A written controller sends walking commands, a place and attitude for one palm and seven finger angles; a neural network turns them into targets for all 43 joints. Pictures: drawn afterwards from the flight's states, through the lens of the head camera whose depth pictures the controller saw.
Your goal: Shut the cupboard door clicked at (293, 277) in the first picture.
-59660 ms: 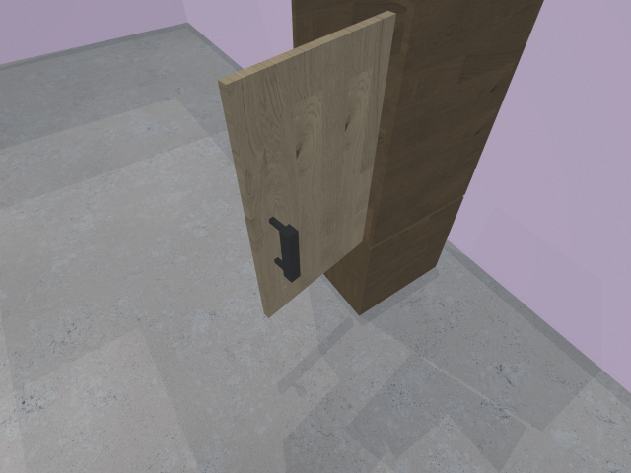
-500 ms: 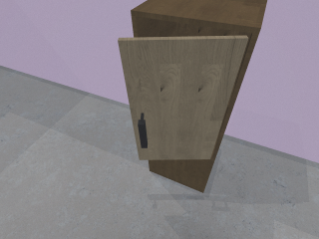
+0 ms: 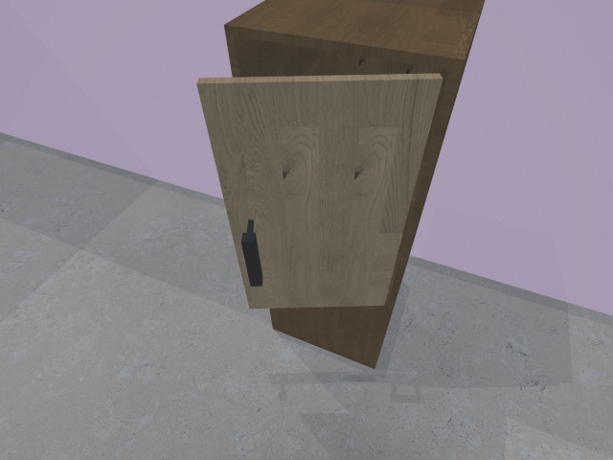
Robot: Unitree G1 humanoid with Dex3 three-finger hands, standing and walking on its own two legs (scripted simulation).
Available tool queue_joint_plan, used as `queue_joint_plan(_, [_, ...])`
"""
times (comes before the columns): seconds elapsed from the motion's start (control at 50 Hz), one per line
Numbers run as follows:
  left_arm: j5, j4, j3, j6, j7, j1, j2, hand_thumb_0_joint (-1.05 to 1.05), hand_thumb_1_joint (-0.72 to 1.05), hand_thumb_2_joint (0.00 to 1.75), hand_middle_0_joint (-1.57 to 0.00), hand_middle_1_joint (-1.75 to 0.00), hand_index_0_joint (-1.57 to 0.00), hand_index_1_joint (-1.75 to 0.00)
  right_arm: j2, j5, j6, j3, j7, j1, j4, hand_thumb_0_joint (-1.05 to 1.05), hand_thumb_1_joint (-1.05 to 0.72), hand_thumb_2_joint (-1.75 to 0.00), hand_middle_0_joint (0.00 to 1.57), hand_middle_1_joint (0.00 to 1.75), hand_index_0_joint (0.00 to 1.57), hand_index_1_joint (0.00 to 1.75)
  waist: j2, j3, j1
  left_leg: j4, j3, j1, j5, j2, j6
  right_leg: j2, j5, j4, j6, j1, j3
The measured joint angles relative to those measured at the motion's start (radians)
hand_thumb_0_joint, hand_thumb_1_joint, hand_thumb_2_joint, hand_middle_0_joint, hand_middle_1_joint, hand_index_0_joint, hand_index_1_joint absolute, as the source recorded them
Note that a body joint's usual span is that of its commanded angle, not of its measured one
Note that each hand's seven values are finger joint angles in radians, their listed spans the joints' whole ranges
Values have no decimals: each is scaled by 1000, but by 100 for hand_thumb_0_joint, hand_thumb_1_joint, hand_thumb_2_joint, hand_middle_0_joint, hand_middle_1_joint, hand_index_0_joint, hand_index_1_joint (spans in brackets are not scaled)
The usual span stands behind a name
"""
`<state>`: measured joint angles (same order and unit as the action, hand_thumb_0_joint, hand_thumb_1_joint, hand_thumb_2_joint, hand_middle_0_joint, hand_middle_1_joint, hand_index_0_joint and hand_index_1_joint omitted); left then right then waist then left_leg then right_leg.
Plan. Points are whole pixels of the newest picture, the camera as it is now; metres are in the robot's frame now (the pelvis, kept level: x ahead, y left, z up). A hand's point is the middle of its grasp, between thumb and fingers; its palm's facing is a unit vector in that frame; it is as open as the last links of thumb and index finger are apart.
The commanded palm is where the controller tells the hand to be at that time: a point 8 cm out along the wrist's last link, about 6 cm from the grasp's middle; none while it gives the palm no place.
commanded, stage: come to a stop and stand still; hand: left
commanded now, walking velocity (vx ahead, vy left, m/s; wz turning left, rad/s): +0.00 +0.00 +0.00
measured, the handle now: (253, 253) +0.52 +0.13 -0.10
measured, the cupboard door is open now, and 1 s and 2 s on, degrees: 24 24 24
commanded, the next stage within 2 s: look again from close up in 0.88 s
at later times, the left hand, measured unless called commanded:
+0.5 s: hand out of the picture +0.12 +0.24 -0.15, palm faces -0.02 -0.94 -0.33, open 7.3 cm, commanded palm none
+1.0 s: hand out of the picture +0.11 +0.25 -0.15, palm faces +0.00 -0.95 -0.33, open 7.3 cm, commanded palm none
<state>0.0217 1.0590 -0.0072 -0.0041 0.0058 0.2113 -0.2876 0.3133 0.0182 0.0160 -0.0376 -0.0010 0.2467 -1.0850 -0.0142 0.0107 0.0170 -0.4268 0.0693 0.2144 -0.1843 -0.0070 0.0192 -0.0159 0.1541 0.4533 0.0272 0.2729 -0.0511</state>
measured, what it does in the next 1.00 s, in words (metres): stands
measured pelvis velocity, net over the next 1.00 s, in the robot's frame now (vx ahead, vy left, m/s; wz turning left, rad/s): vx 0.05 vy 0.00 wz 0.02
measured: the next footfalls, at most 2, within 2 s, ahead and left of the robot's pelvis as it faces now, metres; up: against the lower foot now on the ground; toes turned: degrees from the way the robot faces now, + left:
none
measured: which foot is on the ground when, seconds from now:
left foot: down 0.00-1.00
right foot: down 0.00-1.00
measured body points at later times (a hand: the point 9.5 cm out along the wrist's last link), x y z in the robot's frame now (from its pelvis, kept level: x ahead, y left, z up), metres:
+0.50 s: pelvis +0.04 +0.00 +0.01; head +0.04 -0.01 +0.46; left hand +0.12 +0.28 -0.12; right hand +0.11 -0.29 -0.13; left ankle +0.03 +0.11 -0.74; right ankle +0.06 -0.10 -0.74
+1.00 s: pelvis +0.05 +0.00 +0.01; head +0.05 +0.00 +0.46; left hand +0.11 +0.29 -0.13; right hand +0.13 -0.29 -0.12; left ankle +0.03 +0.11 -0.74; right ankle +0.06 -0.10 -0.74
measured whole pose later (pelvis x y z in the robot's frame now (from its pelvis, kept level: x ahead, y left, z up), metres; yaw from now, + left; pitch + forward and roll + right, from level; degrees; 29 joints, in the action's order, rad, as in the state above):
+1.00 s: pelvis +0.05 +0.00 +0.01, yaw +1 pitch -2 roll +0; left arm 0.01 1.10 0.01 -0.01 0.00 0.15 -0.33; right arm 0.33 0.01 0.03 0.01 -0.01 0.13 -1.12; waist 0.00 0.02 -0.01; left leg -0.30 0.04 0.08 -0.19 0.00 0.01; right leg 0.00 0.15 0.30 0.02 0.12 -0.07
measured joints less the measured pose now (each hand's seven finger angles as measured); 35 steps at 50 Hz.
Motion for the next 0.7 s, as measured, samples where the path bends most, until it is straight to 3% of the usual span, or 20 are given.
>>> queue_joint_plan(0.7, [-5,29,16,-12,0,-82,-32,0,91,89,-20,-30,-21,-30,12,-4,11,41,-2,-140,-21,0,-90,-90,20,30,20,29,7,13,-20,117,-24,-117,-4,7,-11,14,5,-127,-2,-129,-21])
